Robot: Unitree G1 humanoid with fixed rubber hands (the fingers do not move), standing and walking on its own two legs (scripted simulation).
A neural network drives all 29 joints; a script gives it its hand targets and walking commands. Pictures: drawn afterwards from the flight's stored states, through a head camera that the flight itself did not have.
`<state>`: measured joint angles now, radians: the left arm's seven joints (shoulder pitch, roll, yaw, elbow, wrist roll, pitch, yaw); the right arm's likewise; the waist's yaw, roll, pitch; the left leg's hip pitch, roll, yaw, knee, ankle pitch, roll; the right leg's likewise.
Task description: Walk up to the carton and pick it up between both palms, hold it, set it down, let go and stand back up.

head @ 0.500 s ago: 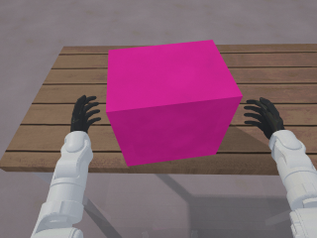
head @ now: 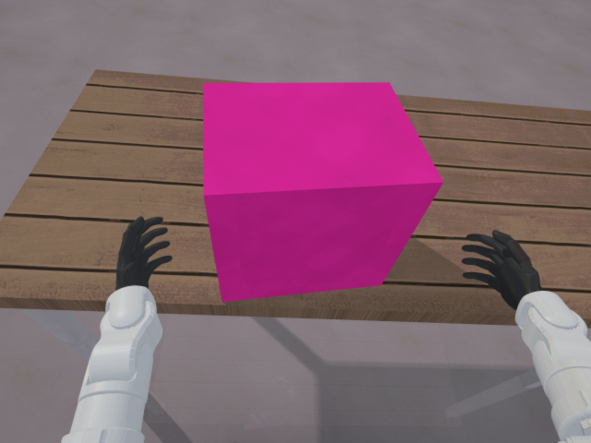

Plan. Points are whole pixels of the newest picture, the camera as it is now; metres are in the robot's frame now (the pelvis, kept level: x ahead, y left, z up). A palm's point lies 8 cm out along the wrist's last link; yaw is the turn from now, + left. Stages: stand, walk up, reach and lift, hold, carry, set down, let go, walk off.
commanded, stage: set down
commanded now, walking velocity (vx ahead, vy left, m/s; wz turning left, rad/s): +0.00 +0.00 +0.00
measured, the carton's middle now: (302, 196) +0.49 +0.05 +0.02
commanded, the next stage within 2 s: none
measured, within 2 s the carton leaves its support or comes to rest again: neither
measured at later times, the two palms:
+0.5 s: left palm (150, 322) +0.25 +0.22 +0.01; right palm (542, 345) +0.28 -0.30 +0.02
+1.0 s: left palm (127, 341) +0.22 +0.24 +0.01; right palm (537, 389) +0.23 -0.28 +0.00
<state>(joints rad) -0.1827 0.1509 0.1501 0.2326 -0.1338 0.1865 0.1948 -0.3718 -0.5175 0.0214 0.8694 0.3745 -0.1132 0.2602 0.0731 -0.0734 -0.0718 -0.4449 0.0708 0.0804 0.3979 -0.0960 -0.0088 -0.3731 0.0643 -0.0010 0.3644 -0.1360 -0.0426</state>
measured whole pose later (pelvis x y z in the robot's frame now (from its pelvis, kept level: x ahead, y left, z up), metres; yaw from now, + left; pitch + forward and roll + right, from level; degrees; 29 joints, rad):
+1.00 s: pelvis +0.02 +0.00 +0.00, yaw +1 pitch +3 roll +0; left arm 0.21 0.12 0.09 0.11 -0.13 0.05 0.20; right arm 0.15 -0.50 0.03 0.59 0.41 -0.21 0.30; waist 0.04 -0.05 -0.08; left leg -0.31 0.05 0.08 0.39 -0.13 -0.01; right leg -0.25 0.04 0.00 0.40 -0.20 -0.04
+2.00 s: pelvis +0.04 +0.00 +0.00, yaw +1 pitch +2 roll +0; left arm 0.35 0.16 0.06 0.31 -0.12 0.01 0.11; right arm 0.26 -0.34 0.06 0.56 0.35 -0.20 0.15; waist 0.04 -0.06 -0.04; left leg -0.26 0.04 0.08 0.39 -0.17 0.00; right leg -0.20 0.03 0.00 0.40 -0.24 -0.04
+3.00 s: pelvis +0.05 +0.00 +0.00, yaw +1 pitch +0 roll +0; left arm 0.25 0.22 0.06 0.44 -0.11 0.09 0.02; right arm 0.23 -0.16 0.06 0.56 0.14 -0.16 0.01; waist 0.03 -0.05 0.08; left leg -0.19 0.03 0.08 0.38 -0.19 -0.01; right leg -0.14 0.03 0.00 0.40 -0.26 -0.03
